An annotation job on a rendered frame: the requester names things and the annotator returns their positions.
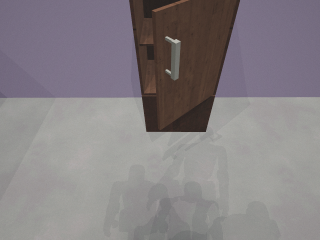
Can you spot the handle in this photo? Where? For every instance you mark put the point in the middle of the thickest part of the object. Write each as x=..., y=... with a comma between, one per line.
x=175, y=58

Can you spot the cupboard door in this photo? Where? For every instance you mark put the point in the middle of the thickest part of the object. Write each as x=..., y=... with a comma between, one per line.
x=202, y=27

